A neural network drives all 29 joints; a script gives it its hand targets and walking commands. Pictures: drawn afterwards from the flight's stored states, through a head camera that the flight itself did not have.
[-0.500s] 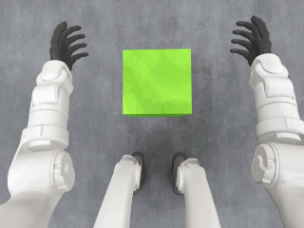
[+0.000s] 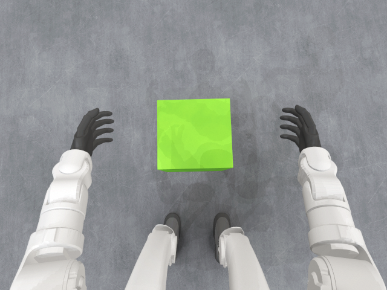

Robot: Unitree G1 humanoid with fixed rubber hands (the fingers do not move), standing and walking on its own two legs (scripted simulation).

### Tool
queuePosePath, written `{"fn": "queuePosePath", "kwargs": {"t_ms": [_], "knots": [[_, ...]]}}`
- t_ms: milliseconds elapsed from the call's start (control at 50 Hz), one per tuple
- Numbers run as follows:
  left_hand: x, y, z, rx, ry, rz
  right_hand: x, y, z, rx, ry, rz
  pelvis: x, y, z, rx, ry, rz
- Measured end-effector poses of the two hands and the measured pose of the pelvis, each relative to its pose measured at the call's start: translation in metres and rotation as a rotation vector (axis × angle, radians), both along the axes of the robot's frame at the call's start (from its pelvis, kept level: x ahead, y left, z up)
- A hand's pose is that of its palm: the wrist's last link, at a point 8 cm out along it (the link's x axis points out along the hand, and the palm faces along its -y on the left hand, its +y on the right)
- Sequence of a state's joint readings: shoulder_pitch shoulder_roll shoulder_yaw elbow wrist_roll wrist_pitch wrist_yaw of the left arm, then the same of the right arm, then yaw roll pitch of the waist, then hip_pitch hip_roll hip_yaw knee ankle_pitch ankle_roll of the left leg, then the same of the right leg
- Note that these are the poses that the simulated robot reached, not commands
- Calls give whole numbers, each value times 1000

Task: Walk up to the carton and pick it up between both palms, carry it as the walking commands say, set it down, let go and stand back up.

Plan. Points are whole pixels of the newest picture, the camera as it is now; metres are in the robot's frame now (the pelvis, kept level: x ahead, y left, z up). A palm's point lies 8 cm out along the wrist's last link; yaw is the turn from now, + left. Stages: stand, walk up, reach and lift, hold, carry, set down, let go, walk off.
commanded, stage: let go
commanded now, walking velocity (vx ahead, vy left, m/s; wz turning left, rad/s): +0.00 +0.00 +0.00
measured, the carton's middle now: (194, 140) +0.47 +0.03 -0.55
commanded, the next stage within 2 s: stand in 0.98 s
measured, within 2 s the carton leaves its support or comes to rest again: neither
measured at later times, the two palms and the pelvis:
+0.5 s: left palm (37, 249) +0.21 +0.24 +0.00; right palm (358, 246) +0.23 -0.23 -0.01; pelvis +0.05 +0.00 +0.07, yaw +0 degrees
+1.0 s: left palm (42, 250) +0.21 +0.23 +0.00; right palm (370, 263) +0.21 -0.24 +0.00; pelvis +0.05 +0.00 +0.07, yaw +1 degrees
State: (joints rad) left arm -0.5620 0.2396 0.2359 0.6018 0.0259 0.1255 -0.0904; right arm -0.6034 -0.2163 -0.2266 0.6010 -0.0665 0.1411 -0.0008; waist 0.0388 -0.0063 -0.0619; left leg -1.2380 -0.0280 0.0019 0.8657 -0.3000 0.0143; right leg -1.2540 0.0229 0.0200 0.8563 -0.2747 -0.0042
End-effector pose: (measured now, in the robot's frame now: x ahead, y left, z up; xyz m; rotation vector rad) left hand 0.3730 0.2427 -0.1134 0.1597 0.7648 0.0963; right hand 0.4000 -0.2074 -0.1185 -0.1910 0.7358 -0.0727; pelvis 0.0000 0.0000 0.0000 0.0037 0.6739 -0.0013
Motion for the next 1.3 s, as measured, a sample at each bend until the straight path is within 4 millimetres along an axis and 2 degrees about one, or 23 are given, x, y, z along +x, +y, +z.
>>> {"fn": "queuePosePath", "kwargs": {"t_ms": [200,420,520,600,680,820,980,1160,1300], "knots": [[-60,-2,58,-18,7,-13,-59,-14,61,3,15,4,24,3,35,-8,-210,10],[-142,-1,102,4,28,2,-141,-17,100,9,46,15,45,2,63,-10,-457,11],[-168,-3,113,4,44,-4,-172,-19,111,18,55,8,49,1,70,-7,-573,12],[-175,-8,115,1,50,-14,-188,-23,116,21,66,5,49,-1,72,-4,-651,16],[-171,-13,116,-2,48,-26,-194,-25,120,24,73,6,48,-3,72,-2,-713,16],[-162,-20,118,0,42,-33,-191,-25,123,32,68,8,48,-5,72,-1,-774,18],[-164,-16,119,26,70,-9,-187,-25,123,34,53,-10,51,-4,70,1,-784,26],[-183,30,104,110,77,83,-203,-66,112,-114,101,-73,57,-2,69,-4,-715,24],[-200,42,95,145,144,96,-218,-78,107,-153,155,-106,59,1,70,-5,-705,19]]}}
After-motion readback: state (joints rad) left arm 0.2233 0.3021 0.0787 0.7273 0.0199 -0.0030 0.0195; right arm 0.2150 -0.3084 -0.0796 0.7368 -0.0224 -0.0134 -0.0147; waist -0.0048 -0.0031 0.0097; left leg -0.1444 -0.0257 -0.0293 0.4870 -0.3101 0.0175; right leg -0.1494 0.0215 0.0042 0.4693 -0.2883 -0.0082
